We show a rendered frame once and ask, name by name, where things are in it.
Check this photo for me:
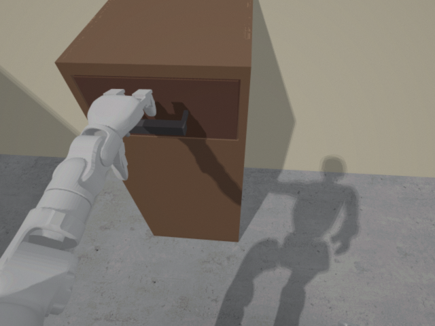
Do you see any left robot forearm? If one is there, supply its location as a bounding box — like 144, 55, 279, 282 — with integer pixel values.
0, 124, 122, 277

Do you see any left robot upper arm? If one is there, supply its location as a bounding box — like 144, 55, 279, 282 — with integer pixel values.
0, 241, 80, 326

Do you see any drawer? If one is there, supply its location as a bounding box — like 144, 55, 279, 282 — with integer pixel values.
73, 75, 241, 139

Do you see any cabinet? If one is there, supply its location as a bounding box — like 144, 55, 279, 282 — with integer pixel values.
55, 0, 253, 242

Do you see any handle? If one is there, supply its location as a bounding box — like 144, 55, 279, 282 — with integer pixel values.
129, 110, 188, 136

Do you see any robot left hand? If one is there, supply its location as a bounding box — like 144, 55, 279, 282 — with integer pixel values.
87, 89, 156, 181

